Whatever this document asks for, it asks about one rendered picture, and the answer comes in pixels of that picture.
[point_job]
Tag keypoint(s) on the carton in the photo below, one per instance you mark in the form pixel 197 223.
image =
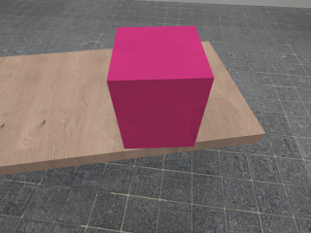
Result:
pixel 159 81

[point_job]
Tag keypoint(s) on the table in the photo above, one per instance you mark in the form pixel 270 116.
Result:
pixel 56 111

